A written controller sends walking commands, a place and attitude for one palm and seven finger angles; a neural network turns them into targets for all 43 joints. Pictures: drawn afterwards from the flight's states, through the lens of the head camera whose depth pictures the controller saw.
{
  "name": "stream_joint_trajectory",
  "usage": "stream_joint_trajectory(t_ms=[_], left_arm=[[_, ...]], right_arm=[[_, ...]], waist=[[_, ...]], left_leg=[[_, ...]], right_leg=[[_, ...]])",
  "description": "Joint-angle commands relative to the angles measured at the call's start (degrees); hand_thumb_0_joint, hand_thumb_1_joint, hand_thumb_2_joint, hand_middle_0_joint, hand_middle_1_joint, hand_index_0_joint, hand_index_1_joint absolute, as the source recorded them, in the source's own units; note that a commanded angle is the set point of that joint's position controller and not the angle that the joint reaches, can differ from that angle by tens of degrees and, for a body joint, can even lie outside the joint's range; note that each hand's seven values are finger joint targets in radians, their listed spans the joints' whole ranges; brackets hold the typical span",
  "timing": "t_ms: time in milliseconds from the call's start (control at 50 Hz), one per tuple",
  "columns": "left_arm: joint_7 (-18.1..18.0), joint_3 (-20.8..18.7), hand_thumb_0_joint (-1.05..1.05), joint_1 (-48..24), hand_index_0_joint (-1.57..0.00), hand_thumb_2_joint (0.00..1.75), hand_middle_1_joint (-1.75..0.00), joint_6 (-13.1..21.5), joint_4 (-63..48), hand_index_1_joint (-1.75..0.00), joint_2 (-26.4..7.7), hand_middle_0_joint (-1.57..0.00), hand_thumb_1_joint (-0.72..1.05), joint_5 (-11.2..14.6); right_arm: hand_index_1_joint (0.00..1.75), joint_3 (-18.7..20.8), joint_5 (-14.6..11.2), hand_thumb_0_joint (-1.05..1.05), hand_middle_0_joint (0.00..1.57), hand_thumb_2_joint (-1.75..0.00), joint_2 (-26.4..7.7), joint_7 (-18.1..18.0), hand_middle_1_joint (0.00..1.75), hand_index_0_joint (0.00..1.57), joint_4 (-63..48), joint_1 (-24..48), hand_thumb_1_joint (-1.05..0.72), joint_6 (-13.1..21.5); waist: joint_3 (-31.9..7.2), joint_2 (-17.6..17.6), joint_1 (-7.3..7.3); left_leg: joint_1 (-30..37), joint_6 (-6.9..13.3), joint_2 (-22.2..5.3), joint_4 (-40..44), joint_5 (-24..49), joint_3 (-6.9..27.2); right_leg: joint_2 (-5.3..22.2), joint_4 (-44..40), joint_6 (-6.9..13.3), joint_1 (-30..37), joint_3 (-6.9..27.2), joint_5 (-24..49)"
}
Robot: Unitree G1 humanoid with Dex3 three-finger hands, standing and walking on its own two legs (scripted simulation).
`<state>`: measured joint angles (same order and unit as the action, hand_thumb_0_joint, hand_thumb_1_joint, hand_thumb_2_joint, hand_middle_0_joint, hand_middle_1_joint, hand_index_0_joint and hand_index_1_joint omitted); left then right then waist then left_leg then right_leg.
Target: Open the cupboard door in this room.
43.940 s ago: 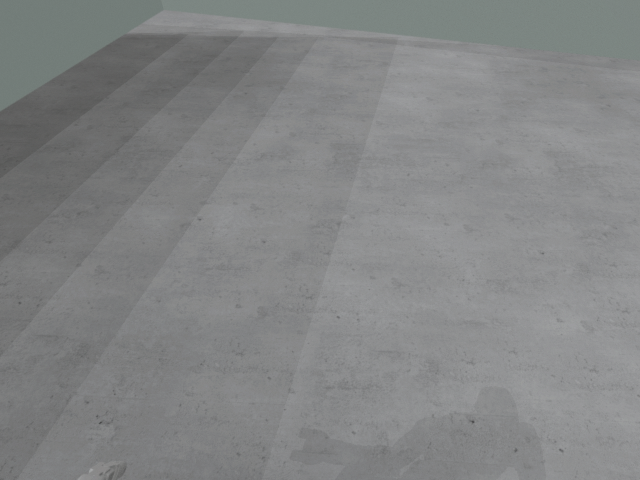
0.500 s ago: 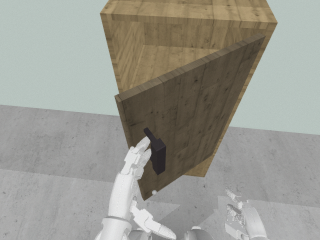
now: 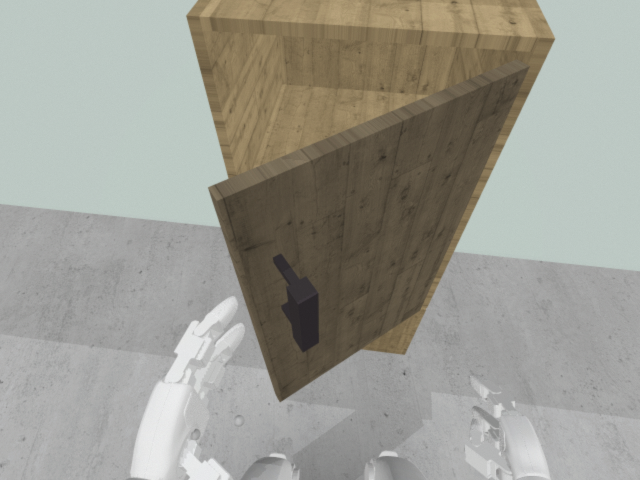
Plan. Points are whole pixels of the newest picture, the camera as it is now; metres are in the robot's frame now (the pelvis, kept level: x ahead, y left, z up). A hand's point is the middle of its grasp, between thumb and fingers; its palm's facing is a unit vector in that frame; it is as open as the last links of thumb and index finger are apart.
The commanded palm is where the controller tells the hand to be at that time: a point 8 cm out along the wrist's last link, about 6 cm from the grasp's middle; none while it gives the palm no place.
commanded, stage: slide the hand sideways off the handle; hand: left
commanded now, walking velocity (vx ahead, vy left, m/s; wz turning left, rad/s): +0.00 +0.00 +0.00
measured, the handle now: (294, 303) +0.30 +0.05 +0.08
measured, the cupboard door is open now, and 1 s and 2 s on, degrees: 40 40 40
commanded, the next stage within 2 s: draw the hand back to the body in 0.10 s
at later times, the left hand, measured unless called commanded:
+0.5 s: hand (170, 422) +0.17 +0.14 +0.11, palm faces -0.07 -1.00 -0.05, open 16.4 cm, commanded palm +0.14 +0.20 +0.13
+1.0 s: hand (34, 387) +0.18 +0.23 +0.17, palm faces +0.24 -0.91 -0.34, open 13.9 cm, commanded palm +0.14 +0.27 +0.21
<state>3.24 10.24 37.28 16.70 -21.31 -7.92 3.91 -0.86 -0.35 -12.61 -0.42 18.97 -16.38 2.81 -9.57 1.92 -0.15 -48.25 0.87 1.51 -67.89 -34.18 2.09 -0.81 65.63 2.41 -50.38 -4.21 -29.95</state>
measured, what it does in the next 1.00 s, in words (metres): rises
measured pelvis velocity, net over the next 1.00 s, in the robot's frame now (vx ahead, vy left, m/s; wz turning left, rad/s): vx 0.01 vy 0.03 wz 0.00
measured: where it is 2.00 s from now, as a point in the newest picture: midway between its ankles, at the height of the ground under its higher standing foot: outside the picture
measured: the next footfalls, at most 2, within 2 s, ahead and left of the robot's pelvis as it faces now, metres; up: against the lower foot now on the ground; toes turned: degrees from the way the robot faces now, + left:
none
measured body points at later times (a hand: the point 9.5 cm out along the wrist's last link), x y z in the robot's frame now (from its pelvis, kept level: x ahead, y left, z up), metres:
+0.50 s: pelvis +0.00 +0.00 +0.02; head +0.02 +0.00 +0.47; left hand +0.17 +0.20 +0.12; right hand +0.18 -0.22 -0.04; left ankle -0.01 +0.11 -0.65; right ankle +0.02 -0.10 -0.65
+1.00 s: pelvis +0.01 +0.03 +0.06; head -0.01 +0.02 +0.51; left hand +0.16 +0.28 +0.19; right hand +0.19 -0.18 +0.00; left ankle -0.01 +0.11 -0.65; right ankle +0.02 -0.10 -0.65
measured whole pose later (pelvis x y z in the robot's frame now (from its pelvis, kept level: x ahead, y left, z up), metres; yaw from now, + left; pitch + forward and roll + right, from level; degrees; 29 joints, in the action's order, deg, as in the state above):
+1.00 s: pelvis +0.01 +0.03 +0.06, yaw +0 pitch +2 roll -2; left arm -6.5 -6.1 38.6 -1.4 -30.2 -18.0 2.6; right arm -4.1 -1.3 -12.2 -6.3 26.6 -16.7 5.2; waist -6.1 3.6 -2.9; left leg -21.0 2.9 1.9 -44.8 -25.4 1.3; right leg -0.8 40.8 0.0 -22.1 -2.6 -20.3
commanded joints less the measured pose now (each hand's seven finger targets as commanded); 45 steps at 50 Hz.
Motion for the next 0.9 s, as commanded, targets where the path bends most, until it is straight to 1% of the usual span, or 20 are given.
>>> stream_joint_trajectory(t_ms=[0, 40, 120, 180, 200, 240, 280, 320, 340, 380, 440, 480, 580, 680, 700, 720, 740, 760, 840, 880], left_arm=[[1.70, -2.35, 0.00, 4.66, -0.15, 0.30, -0.30, 4.15, -13.37, -0.30, -2.39, -0.15, -0.50, 1.70], [2.09, -4.48, 0.00, 5.34, -0.15, 0.30, -0.30, 4.46, -12.94, -0.30, -3.64, -0.15, -0.50, 2.43], [3.12, -2.22, 0.00, 2.56, -0.15, 0.30, -0.30, 6.18, -14.03, -0.30, -2.25, -0.15, -0.50, 3.22], [3.26, -4.07, 0.00, 2.26, -0.15, 0.30, -0.30, 6.41, -12.74, -0.30, -3.67, -0.15, -0.50, 3.28], [3.24, -4.81, 0.00, 1.64, -0.15, 0.30, -0.30, 6.22, -14.64, -0.30, -4.65, -0.15, -0.50, 3.38], [2.87, -7.86, 0.00, 1.32, -0.15, 0.30, -0.30, 4.85, -17.34, -0.30, -7.91, -0.15, -0.50, 3.68], [2.86, -9.16, 0.00, 3.03, -0.15, 0.30, -0.30, 2.74, -17.72, -0.30, -7.72, -0.15, -0.50, 4.63], [3.56, -10.84, 0.00, 3.88, -0.15, 0.30, -0.30, 1.03, -17.13, -0.30, -7.69, -0.15, -0.50, 6.25], [3.99, -12.16, 0.00, 4.71, -0.15, 0.30, -0.30, 0.23, -16.20, -0.30, -8.36, -0.15, -0.50, 6.80], [5.17, -11.76, 0.00, 4.03, -0.15, 0.30, -0.30, -0.60, -16.16, -0.30, -7.75, -0.15, -0.50, 7.94], [6.71, -13.59, 0.00, 3.43, -0.15, 0.30, -0.30, -1.36, -15.34, -0.30, -8.98, -0.15, -0.50, 9.33], [7.63, -13.62, 0.00, 3.14, -0.15, 0.30, -0.30, -1.22, -16.98, -0.30, -8.98, -0.15, -0.50, 9.91], [7.78, -16.98, 0.00, 2.51, -0.15, 0.30, -0.30, -2.09, -18.73, -0.30, -11.09, -0.15, -0.50, 11.00], [8.75, -18.79, 0.00, 1.62, -0.16, 0.37, -0.30, -4.05, -20.01, -0.30, -11.83, -0.16, -0.32, 12.10], [0.26, -21.70, 0.00, 2.62, -0.16, 0.39, -0.30, -7.39, -23.89, -0.30, -20.26, -0.16, -0.29, 3.41], [-3.28, -18.85, 0.00, 5.33, -0.16, 0.40, -0.30, -9.90, -23.95, -0.30, -14.60, -0.16, -0.26, 2.49], [-5.48, -18.41, 0.00, 4.57, -0.16, 0.42, -0.30, -11.73, -23.49, -0.30, -14.13, -0.16, -0.22, 1.23], [-6.89, -17.67, 0.00, 5.28, -0.16, 0.43, -0.30, -12.82, -22.84, -0.30, -13.22, -0.16, -0.18, 0.43], [-9.91, -20.21, 0.00, 1.75, -0.17, 0.50, -0.30, -14.20, -22.03, -0.30, -15.95, -0.17, -0.05, -1.22], [-10.41, -19.88, 0.00, -0.24, -0.17, 0.52, -0.30, -14.10, -22.56, -0.30, -15.54, -0.17, 0.02, -1.44]], right_arm=[[0.30, 3.10, -0.63, 0.00, 0.20, -0.90, -5.08, -0.89, 0.30, 0.20, -10.56, 3.29, -0.90, 2.98], [0.30, 3.34, -0.67, 0.00, 0.20, -0.90, -4.86, -1.22, 0.30, 0.20, -10.25, 3.84, -0.90, 2.92], [0.30, 3.04, -0.70, 0.00, 0.20, -0.90, -5.32, -1.35, 0.30, 0.20, -10.34, 3.52, -0.90, 3.55], [0.30, 3.23, -0.65, 0.00, 0.20, -0.90, -5.49, -1.59, 0.30, 0.20, -9.92, 3.52, -0.90, 3.71], [0.30, 3.24, -0.82, 0.00, 0.20, -0.90, -5.61, -1.66, 0.30, 0.20, -10.36, 3.64, -0.90, 3.64], [0.30, 3.13, -1.13, 0.00, 0.20, -0.90, -5.69, -1.92, 0.30, 0.20, -10.75, 3.41, -0.90, 3.04], [0.30, 2.97, -1.62, 0.00, 0.20, -0.90, -5.20, -2.30, 0.30, 0.20, -11.02, 3.32, -0.90, 2.51], [0.30, 2.81, -1.99, 0.00, 0.20, -0.90, -5.17, -2.70, 0.30, 0.20, -10.76, 3.58, -0.90, 2.28], [0.30, 2.74, -2.17, 0.00, 0.20, -0.90, -5.29, -2.92, 0.30, 0.20, -10.52, 4.06, -0.90, 2.16], [0.30, 2.33, -2.39, 0.00, 0.20, -0.90, -5.52, -3.08, 0.30, 0.20, -10.34, 4.29, -0.90, 2.53], [0.30, 2.18, -2.28, 0.00, 0.20, -0.90, -6.10, -3.47, 0.30, 0.20, -9.50, 4.24, -0.90, 3.27], [0.30, 2.06, -2.43, 0.00, 0.20, -0.90, -6.20, -3.47, 0.30, 0.20, -9.54, 4.21, -0.90, 4.03], [0.30, 1.89, -2.72, 0.00, 0.20, -0.90, -6.33, -3.46, 0.30, 0.20, -8.96, 4.08, -0.90, 5.30], [0.30, 1.52, -3.14, 0.00, 0.20, -0.90, -6.52, -3.42, 0.30, 0.20, -7.79, 4.83, -0.90, 6.68], [0.30, 1.96, -2.29, 0.00, 0.20, -0.90, -5.98, -5.43, 0.30, 0.20, -7.94, 3.97, -0.90, 5.46], [0.30, 1.19, -1.83, 0.00, 0.20, -0.90, -4.77, -5.91, 0.30, 0.20, -7.93, 4.09, -0.90, 5.10], [0.30, 1.02, -1.82, 0.00, 0.20, -0.90, -4.96, -6.06, 0.30, 0.20, -7.01, 4.10, -0.90, 4.79], [0.30, 0.79, -1.64, 0.00, 0.20, -0.90, -4.79, -6.18, 0.30, 0.20, -6.27, 3.77, -0.90, 4.47], [0.30, 0.53, -1.18, 0.00, 0.20, -0.90, -5.60, -6.57, 0.30, 0.20, -4.40, 5.39, -0.90, 4.35], [0.30, 0.07, -0.96, 0.00, 0.20, -0.90, -5.75, -6.57, 0.30, 0.20, -3.67, 6.05, -0.90, 4.91]], waist=[[-8.42, -3.72, 0.36], [-8.03, -4.65, 0.04], [-6.57, -3.31, 1.55], [-7.37, -4.19, 1.19], [-7.86, -2.83, 0.93], [-9.83, -1.00, -0.14], [-9.80, -1.72, -0.16], [-8.53, -3.50, -0.09], [-8.09, -3.53, -0.45], [-5.00, -2.31, 0.24], [-3.63, -3.47, 0.53], [-3.41, -1.03, 0.42], [-3.51, -0.27, -0.39], [-2.66, 2.10, -0.82], [-4.33, 1.99, -4.11], [-1.60, 2.30, -2.64], [-0.07, 3.73, -2.63], [1.19, 2.86, -2.14], [2.20, -0.72, -2.17], [3.00, 0.42, -1.97]], left_leg=[[0.68, 0.30, 0.72, 8.91, 15.28, 0.09], [-0.39, 0.32, 0.71, 8.39, 14.35, -0.06], [-1.01, 0.39, 0.60, 7.64, 11.92, 0.14], [-1.96, 0.43, 0.39, 6.84, 10.85, -0.01], [-0.94, 0.48, 0.32, 7.43, 10.91, -0.08], [1.09, 0.59, 0.38, 9.11, 11.95, -0.23], [2.67, 0.67, 0.42, 10.39, 13.14, -0.42], [3.02, 0.66, 0.42, 11.32, 13.26, -0.40], [3.42, 0.69, 0.28, 11.74, 13.78, -0.40], [4.40, 0.65, 0.14, 13.07, 13.12, -0.26], [5.65, 0.75, -0.15, 14.45, 12.92, 0.21], [7.58, 0.63, -0.17, 15.69, 13.41, 0.38], [10.72, 0.45, -0.47, 18.41, 15.30, 0.98], [14.43, -0.02, -0.73, 20.99, 18.52, 1.47], [15.29, 0.17, -2.25, 24.53, 19.48, 1.10], [15.72, 0.01, -1.82, 25.43, 18.72, 1.06], [16.30, -0.06, -2.03, 26.33, 19.47, 1.39], [17.36, -0.04, -2.44, 26.53, 21.31, 1.44], [21.34, 0.23, -2.77, 29.80, 21.95, 1.87], [23.22, 0.15, -2.85, 32.01, 21.45, 2.15]], right_leg=[[0.44, -10.33, -0.66, 13.62, 4.19, 15.31], [0.48, -10.88, -0.71, 13.90, 5.01, 14.10], [0.51, -10.83, -0.79, 10.56, 4.75, 9.95], [0.63, -11.19, -0.74, 10.30, 5.58, 7.45], [0.47, -11.45, -0.62, 10.44, 5.46, 7.18], [0.27, -12.10, -0.34, 13.33, 5.25, 7.75], [0.14, -13.55, -0.64, 15.55, 5.08, 9.77], [0.22, -15.31, -1.05, 17.22, 5.31, 10.45], [0.16, -15.79, -0.94, 17.98, 5.23, 10.81], [0.19, -17.10, -1.13, 17.16, 4.72, 9.86], [-0.04, -18.50, -1.15, 17.66, 4.12, 8.81], [-0.11, -18.78, -1.03, 17.82, 3.62, 9.28], [-0.63, -19.17, -0.78, 19.91, 1.91, 11.31], [-0.96, -20.02, -0.70, 21.52, 0.56, 14.93], [0.51, -22.28, 0.08, 25.02, 3.97, 14.72], [0.63, -23.52, -0.04, 24.79, 3.41, 14.00], [0.66, -24.23, 0.06, 25.41, 3.16, 14.33], [0.70, -24.53, -0.22, 25.43, 2.62, 15.02], [0.66, -28.00, -0.36, 28.99, 2.26, 15.94], [0.89, -29.35, -0.44, 30.55, 2.25, 15.44]])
